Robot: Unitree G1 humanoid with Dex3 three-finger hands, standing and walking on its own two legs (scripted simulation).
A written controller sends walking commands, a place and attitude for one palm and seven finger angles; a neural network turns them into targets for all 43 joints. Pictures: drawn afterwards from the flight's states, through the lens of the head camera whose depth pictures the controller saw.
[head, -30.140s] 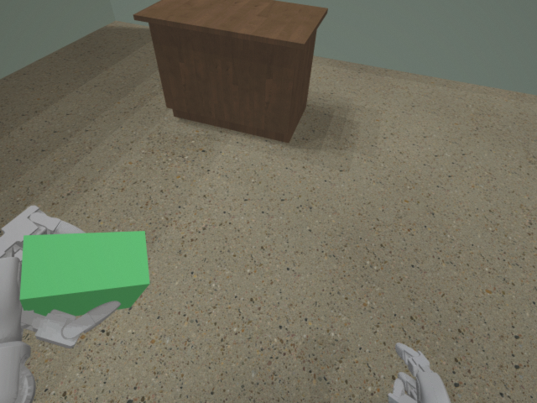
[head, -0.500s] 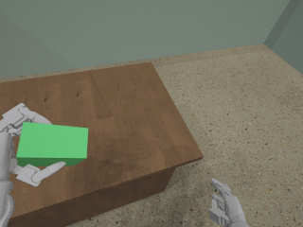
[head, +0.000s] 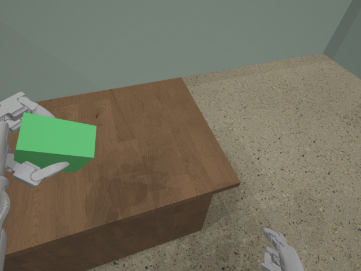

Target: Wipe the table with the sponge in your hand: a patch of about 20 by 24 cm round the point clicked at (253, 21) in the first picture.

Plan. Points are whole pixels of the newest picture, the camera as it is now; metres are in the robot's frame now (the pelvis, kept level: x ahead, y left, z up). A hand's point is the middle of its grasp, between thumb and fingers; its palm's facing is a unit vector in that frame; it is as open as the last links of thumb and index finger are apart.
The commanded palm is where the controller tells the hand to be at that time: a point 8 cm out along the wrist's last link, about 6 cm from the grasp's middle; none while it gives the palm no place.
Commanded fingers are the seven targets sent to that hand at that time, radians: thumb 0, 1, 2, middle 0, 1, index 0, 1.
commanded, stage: turn the palm down, sponge in hand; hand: left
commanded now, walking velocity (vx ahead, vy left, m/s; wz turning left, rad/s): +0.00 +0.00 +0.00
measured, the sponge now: (64, 148) +0.28 +0.25 +0.15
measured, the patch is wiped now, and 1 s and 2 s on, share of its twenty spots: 0.00 0.00 0.00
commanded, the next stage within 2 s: none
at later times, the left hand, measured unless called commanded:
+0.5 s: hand (63, 178) +0.23 +0.24 +0.13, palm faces +0.21 -0.56 -0.80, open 10.2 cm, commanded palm +0.20 +0.26 +0.17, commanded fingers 0.00 0.10 1.30 -1.20 -1.60 -1.20 -1.60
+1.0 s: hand (73, 183) +0.24 +0.23 +0.11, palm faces +0.13 -0.35 -0.93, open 10.2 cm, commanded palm +0.21 +0.25 +0.17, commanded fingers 0.00 0.10 1.30 -1.20 -1.60 -1.20 -1.60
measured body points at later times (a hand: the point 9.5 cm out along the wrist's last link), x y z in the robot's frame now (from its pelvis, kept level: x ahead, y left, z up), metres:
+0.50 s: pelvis +0.02 -0.05 -0.01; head +0.03 -0.08 +0.44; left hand +0.22 +0.27 +0.17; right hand +0.22 -0.28 -0.10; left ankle +0.03 +0.07 -0.73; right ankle +0.03 -0.10 -0.73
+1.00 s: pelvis +0.02 -0.04 -0.01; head +0.03 -0.07 +0.44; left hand +0.22 +0.25 +0.16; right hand +0.23 -0.27 -0.10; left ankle +0.03 +0.07 -0.73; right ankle +0.03 -0.10 -0.73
